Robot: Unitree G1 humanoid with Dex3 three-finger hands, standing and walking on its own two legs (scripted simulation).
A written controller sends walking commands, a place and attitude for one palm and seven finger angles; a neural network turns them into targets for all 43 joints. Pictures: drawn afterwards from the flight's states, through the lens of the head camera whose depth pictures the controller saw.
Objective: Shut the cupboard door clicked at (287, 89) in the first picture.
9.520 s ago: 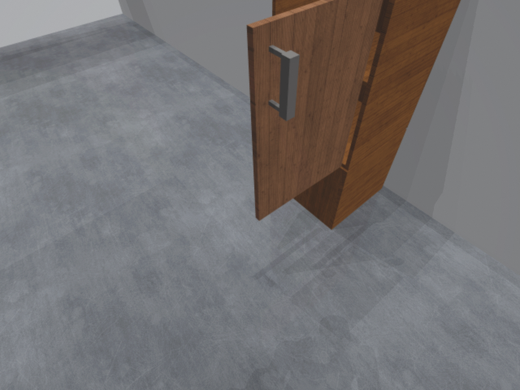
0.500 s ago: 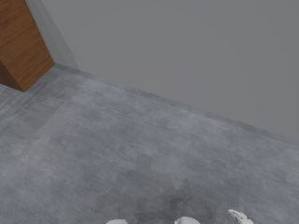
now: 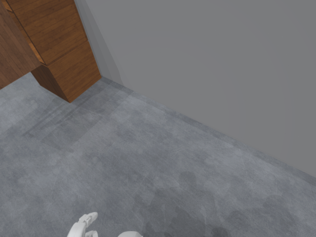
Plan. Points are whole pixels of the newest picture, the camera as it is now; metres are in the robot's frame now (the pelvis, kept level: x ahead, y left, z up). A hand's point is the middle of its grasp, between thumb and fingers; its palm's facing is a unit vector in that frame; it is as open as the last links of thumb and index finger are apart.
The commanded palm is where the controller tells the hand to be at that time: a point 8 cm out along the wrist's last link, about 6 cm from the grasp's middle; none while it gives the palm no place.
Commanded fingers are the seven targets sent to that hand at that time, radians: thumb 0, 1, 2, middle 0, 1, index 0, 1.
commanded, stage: walk to a spot facing it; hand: left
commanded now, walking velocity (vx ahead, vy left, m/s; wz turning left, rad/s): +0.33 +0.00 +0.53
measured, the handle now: out of the picture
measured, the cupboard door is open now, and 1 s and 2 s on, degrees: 88 88 88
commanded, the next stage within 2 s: turn to face it in 1.22 s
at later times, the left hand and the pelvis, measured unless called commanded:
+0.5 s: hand out of the picture +0.14 +0.25 -0.19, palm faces +0.33 -0.93 -0.17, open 7.4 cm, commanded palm none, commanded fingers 0.00 0.90 0.90 -0.20 -0.30 -0.20 -0.30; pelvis +0.21 +0.08 -0.01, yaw +16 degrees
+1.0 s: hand (88, 121) +0.56 +0.31 -0.16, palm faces +0.22 -0.96 -0.15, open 7.4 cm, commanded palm none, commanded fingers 0.00 0.90 0.90 -0.20 -0.30 -0.20 -0.30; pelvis +0.46 +0.11 -0.01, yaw +18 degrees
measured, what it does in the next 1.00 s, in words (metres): walks ahead, turning left: left foot, then right foot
